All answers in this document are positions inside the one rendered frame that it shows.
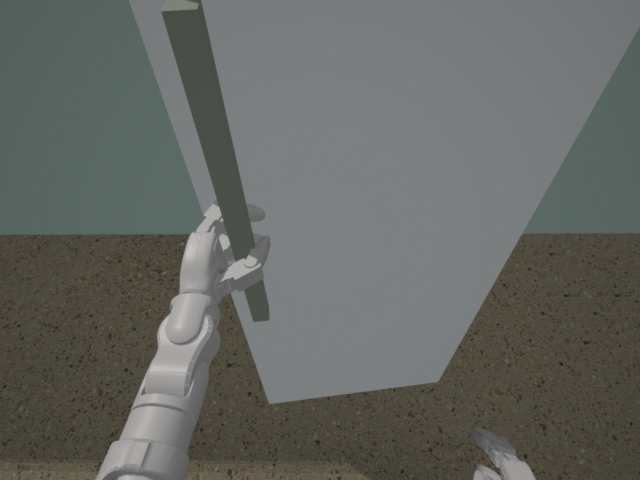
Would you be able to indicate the handle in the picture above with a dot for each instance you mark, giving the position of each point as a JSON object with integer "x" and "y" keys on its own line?
{"x": 187, "y": 30}

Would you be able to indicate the left robot hand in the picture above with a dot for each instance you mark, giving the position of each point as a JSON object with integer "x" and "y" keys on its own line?
{"x": 206, "y": 255}

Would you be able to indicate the right robot hand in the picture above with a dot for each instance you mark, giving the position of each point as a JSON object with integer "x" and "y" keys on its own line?
{"x": 502, "y": 455}

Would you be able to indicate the fridge door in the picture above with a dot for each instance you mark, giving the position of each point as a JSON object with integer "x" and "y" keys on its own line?
{"x": 398, "y": 148}

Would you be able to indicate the robot left forearm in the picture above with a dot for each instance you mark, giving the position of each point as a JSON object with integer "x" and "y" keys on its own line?
{"x": 155, "y": 440}

